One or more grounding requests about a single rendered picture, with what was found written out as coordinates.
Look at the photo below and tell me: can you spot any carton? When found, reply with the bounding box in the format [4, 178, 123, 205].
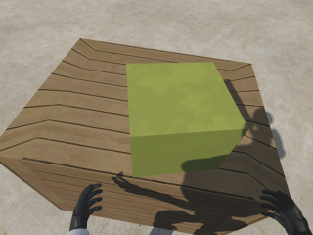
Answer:
[126, 62, 248, 178]

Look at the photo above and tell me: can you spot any robot left hand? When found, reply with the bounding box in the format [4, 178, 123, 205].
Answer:
[69, 183, 103, 231]

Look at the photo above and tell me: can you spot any pedestal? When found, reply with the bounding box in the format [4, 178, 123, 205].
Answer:
[0, 38, 291, 235]

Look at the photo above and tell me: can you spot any robot right hand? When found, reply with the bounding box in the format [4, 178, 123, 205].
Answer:
[259, 190, 313, 235]

